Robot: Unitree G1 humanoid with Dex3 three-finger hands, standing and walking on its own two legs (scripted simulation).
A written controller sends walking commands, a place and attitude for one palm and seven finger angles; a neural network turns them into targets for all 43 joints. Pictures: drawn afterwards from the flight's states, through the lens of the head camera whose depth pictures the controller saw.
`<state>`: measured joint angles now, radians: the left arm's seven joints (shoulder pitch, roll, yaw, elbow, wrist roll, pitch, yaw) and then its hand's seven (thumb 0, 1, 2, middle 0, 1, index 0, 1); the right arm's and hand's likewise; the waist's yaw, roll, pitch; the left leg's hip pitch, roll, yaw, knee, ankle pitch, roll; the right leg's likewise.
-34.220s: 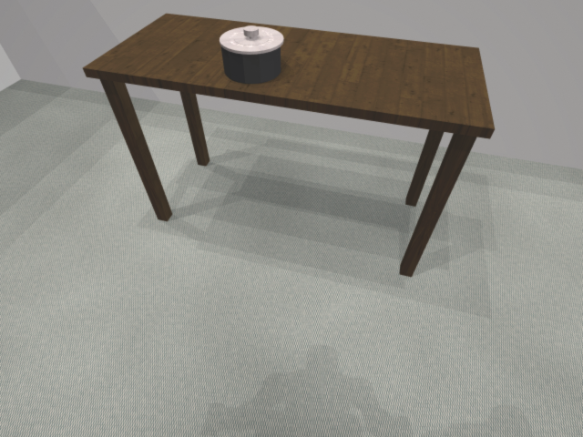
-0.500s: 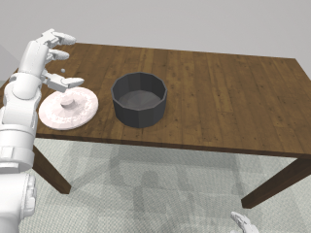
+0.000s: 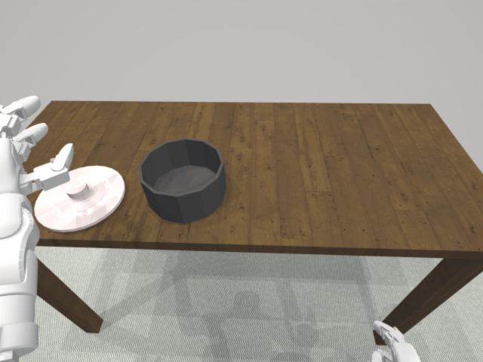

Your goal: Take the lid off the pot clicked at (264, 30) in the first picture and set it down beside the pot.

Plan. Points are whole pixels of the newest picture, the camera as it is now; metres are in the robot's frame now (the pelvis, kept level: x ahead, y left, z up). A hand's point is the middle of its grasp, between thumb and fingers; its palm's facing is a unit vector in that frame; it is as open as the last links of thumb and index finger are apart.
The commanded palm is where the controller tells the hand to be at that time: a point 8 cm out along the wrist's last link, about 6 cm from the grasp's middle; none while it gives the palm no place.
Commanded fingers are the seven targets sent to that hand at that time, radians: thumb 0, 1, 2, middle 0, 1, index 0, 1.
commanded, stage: draw the hand back to the body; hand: left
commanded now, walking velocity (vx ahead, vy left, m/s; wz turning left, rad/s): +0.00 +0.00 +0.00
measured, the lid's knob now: (77, 188) +0.45 +0.40 +0.00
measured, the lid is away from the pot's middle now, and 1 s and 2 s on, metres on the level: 0.24 0.24 0.24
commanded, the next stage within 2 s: step back with the hand held close in 1.12 s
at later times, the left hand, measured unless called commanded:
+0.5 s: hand (39, 215) +0.25 +0.27 +0.19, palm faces +0.49 -0.83 -0.26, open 7.5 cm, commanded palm +0.19 +0.30 +0.19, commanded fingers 0.00 0.90 0.90 -0.20 -0.30 -0.20 -0.30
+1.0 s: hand (10, 281) +0.16 +0.27 +0.18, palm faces +0.39 -0.86 -0.32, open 7.4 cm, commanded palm +0.11 +0.31 +0.19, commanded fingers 0.00 0.90 0.90 -0.20 -0.30 -0.20 -0.30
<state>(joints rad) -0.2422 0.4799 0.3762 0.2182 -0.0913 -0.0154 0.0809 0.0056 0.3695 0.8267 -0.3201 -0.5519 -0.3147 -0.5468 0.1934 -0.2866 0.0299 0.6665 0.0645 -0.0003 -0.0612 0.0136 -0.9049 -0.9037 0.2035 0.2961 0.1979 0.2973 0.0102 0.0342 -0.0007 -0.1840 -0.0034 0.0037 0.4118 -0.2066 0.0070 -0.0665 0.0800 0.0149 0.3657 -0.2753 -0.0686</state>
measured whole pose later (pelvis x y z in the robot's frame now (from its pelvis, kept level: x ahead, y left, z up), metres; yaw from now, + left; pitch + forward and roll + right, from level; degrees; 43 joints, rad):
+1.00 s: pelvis -0.02 +0.03 +0.00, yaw +0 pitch -6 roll -1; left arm 0.48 0.34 0.30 -0.48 -0.12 -0.09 0.08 0.02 0.89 0.90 -0.21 -0.31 -0.21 -0.30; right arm 0.16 -0.22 0.03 0.65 0.02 -0.08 -0.05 0.02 -0.90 -0.90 0.20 0.30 0.20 0.30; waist 0.06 0.05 0.02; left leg -0.10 -0.03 0.01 0.39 -0.18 0.04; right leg 0.03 0.05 0.02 0.31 -0.23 -0.04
